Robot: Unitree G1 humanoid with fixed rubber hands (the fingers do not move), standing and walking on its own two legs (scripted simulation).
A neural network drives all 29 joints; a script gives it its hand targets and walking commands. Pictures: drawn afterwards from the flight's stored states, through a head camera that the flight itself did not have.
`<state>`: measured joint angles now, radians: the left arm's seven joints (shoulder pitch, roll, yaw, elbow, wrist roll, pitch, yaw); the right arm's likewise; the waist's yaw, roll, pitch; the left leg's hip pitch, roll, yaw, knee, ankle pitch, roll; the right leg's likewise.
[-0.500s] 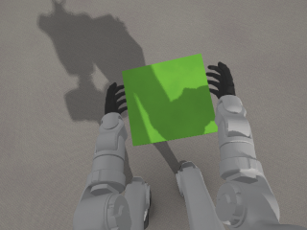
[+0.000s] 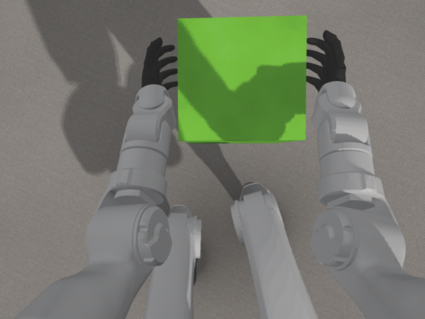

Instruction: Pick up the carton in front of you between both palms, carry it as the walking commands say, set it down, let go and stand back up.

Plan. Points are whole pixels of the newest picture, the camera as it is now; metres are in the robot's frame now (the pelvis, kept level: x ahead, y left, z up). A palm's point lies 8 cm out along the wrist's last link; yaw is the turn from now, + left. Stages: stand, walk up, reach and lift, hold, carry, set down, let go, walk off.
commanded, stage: set down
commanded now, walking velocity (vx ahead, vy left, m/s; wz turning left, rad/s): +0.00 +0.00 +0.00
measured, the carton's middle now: (236, 95) +0.50 -0.12 -0.22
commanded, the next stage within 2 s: none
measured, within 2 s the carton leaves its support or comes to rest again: rests again in 0.62 s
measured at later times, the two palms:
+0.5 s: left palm (177, 94) +0.54 +0.00 -0.25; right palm (311, 96) +0.46 -0.28 -0.25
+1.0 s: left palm (168, 89) +0.56 +0.02 -0.26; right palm (304, 92) +0.47 -0.27 -0.25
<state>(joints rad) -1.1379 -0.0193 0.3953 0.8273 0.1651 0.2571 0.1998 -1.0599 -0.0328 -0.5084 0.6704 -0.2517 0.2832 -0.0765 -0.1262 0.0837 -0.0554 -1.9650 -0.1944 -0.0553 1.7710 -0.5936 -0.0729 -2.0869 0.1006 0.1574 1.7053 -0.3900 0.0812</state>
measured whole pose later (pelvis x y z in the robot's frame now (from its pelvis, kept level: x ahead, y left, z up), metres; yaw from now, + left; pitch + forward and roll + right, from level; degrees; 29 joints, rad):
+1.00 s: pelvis +0.00 +0.01 -0.09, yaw +1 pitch +44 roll -1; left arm -1.49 0.16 0.20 1.10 0.11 0.20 0.15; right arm -1.30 -0.19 -0.61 0.89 -0.21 0.21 0.06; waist -0.19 0.09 0.20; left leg -2.24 -0.24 -0.06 2.11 -0.64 -0.07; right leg -2.31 0.01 0.08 2.01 -0.47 0.08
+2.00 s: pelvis -0.01 +0.00 -0.11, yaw +0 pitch +36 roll +0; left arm -1.45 0.34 -0.05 0.92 -0.15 0.17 0.15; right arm -1.33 -0.40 -0.36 1.04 0.19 0.03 -0.02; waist -0.16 0.03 0.40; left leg -2.18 -0.11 -0.04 2.21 -0.65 -0.06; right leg -2.28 -0.03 0.01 2.10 -0.44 0.00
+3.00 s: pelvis +0.03 -0.01 +0.14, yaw -2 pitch +44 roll +2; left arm -1.13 0.21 0.20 0.87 0.07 0.23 0.08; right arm -0.98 -0.24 -0.42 0.78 0.01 0.17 0.05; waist -0.16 0.05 -0.07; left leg -1.57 -0.07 -0.06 1.23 -0.43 -0.04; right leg -1.66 0.02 0.04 1.17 -0.27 0.00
